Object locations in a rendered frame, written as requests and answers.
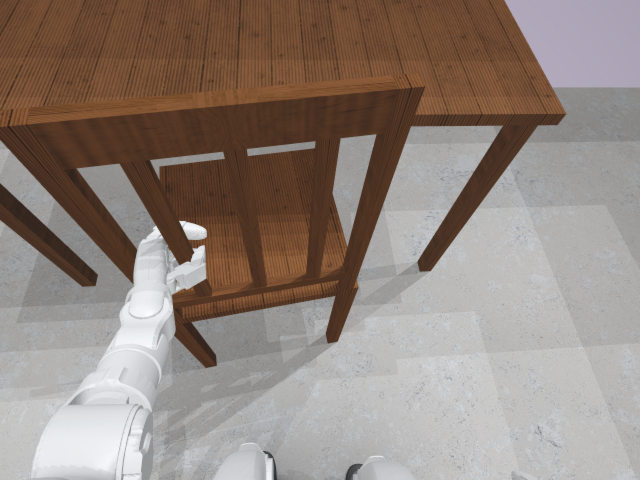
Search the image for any left robot forearm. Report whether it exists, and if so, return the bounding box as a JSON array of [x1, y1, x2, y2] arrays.
[[30, 282, 176, 479]]

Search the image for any left robot thigh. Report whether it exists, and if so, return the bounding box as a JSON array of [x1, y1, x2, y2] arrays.
[[212, 450, 274, 480]]

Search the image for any robot left upper arm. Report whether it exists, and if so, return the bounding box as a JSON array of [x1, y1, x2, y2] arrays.
[[27, 404, 154, 480]]

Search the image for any left robot hand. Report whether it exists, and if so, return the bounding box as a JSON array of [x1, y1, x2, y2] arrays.
[[133, 221, 207, 295]]

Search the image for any table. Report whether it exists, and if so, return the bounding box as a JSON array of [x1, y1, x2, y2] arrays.
[[0, 0, 566, 287]]

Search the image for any robot right shin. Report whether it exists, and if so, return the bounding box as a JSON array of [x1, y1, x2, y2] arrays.
[[360, 456, 386, 469]]

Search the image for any chair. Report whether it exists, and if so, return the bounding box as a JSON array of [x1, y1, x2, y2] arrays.
[[0, 73, 425, 368]]

